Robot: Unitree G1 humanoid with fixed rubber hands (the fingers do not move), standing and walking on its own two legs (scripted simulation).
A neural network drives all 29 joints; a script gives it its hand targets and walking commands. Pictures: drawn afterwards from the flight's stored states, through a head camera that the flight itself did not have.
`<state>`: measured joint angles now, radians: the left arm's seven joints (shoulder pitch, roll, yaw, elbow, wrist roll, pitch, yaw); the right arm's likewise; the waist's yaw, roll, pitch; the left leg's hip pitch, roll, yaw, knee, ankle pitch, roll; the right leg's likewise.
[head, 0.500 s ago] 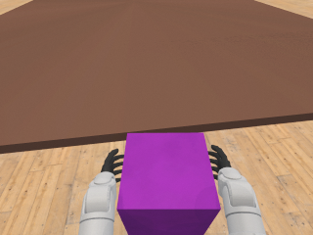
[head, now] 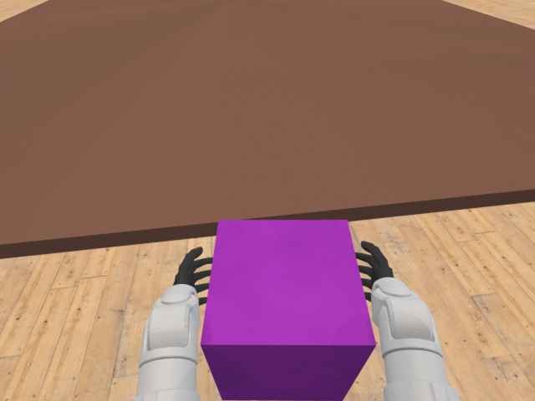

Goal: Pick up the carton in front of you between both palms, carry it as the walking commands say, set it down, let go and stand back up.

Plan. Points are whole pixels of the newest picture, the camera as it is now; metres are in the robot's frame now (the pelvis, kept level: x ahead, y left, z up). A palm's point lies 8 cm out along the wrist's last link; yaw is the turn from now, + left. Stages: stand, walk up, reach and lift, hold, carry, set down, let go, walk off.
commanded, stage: hold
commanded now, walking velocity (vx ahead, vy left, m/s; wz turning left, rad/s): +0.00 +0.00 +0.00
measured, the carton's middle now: (282, 313) +0.30 +0.00 -0.02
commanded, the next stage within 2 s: carry in 0.06 s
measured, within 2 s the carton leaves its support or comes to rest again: neither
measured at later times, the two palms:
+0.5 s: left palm (197, 226) +0.40 +0.14 +0.09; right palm (370, 218) +0.41 -0.16 +0.09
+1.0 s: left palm (241, 149) +0.69 +0.08 +0.06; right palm (362, 147) +0.69 -0.22 +0.06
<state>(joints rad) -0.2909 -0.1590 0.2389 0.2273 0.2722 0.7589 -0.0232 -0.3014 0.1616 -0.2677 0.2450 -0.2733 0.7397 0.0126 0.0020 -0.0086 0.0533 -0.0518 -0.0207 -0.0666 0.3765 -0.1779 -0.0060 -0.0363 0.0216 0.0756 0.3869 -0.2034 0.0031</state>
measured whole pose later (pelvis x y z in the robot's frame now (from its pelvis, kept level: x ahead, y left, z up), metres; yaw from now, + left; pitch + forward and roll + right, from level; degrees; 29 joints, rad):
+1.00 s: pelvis +0.42 -0.06 -0.01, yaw +0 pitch +5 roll +0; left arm -0.19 -0.14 0.11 -0.29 0.10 1.21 0.09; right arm -0.19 0.14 -0.16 -0.31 -0.10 1.22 -0.10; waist 0.00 0.03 -0.07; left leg -0.37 0.09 0.06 1.13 -0.41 0.00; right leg -0.41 -0.05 -0.27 0.52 -0.20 -0.08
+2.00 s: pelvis +1.07 -0.09 -0.01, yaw -1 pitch +6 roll +1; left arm -0.89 -0.01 0.29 0.05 0.06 1.34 0.14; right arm -0.93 -0.02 -0.33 0.07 -0.08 1.35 -0.14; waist 0.07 0.00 0.10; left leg -0.70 0.02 0.04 1.48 -0.40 0.07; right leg -0.39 0.01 -0.15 0.53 -0.25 -0.11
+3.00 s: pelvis +1.75 -0.11 +0.10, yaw -1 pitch +6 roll +1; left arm -0.82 -0.01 0.28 0.26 0.07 1.31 0.13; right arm -0.87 0.00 -0.34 0.27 -0.11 1.33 -0.14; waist 0.06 -0.01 -0.03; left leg -0.64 0.05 0.04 0.93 -0.29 0.00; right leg -0.27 0.01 -0.13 0.38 -0.21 -0.09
